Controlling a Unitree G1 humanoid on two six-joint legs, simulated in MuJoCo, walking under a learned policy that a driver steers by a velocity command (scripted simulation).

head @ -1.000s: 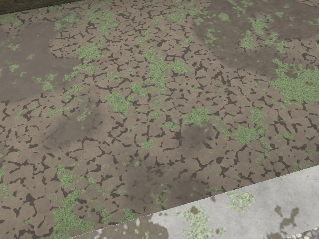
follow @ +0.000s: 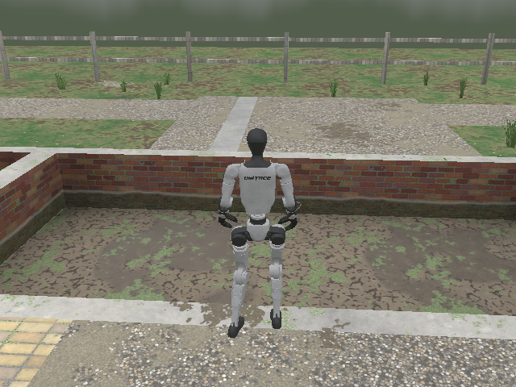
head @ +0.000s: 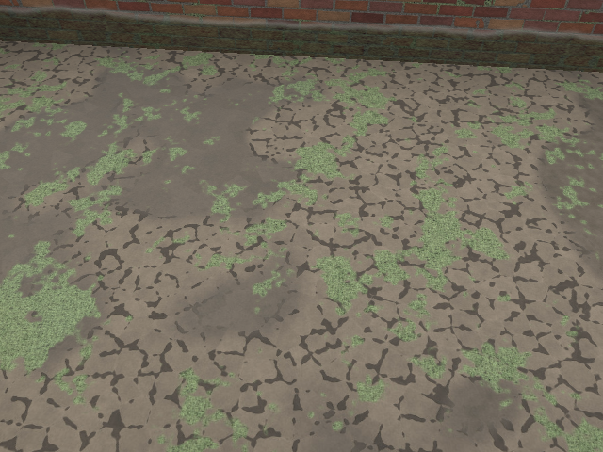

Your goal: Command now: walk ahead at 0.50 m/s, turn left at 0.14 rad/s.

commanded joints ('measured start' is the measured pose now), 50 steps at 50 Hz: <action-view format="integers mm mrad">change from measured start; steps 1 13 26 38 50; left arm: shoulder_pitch -70 -143 -136 -107 -86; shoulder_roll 128 129 114 134 126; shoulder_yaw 32 9 2 1 -4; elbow -96 -134 -150 -149 -143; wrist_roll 0 19 18 11 16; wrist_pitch -18 -6 -11 -11 -3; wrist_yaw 2 9 25 34 40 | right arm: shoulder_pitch -25 -63 -86 -109 -95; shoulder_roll -103 -115 -140 -135 -136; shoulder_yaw -21 -8 -6 -2 1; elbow -76 -124 -102 -95 -75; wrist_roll -1 -14 -4 -1 -4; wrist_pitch -16 -38 -31 -35 -43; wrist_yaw -1 10 11 6 6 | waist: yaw -11 -36 -12 -10 -1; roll -3 -4 14 22 29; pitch -87 -138 -119 -101 -139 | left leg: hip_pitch -156 -167 -159 -133 -108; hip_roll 22 52 54 53 60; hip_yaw -12 12 -7 1 3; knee -128 -146 -222 -247 -267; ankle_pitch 166 423 357 388 426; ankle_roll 13 5 21 26 24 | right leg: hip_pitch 288 408 383 366 401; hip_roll -100 -94 -70 -67 -70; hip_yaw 127 108 87 92 100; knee -67 -46 -79 -98 -114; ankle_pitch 417 604 295 276 293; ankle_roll -58 -74 -31 -14 -6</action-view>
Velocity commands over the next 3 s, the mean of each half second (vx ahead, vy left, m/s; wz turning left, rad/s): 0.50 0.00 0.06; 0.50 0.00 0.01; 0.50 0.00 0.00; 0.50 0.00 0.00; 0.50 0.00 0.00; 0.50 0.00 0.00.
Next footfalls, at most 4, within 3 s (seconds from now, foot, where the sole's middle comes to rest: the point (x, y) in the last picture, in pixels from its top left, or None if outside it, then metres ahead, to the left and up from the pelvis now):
none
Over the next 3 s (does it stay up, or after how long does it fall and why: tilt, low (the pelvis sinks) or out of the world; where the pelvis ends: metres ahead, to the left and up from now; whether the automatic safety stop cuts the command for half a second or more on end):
stays up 0.02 0.02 0.02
